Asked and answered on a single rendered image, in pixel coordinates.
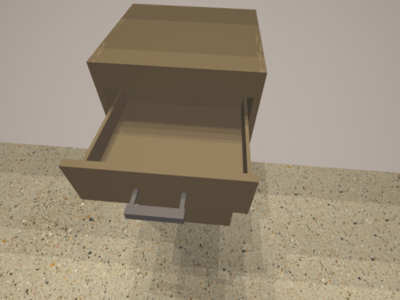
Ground handle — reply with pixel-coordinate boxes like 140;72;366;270
124;188;186;224

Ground drawer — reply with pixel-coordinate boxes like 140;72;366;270
59;89;259;214

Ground cabinet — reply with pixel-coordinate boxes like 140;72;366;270
86;4;267;226

